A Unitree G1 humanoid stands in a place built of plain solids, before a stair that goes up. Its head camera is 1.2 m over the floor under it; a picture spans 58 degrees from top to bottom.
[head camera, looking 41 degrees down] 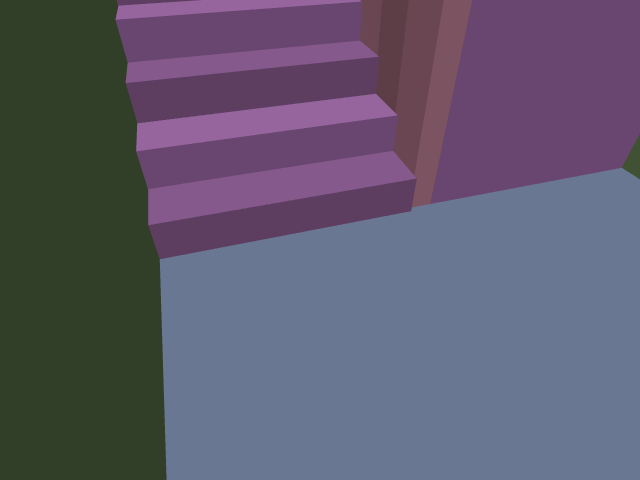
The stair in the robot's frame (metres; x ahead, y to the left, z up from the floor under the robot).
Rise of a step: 0.18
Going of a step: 0.25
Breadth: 1.11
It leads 17 degrees to the left of straight ahead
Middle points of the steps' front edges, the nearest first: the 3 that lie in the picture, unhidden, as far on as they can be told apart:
1.42 0.11 0.18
1.66 0.18 0.35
1.90 0.26 0.53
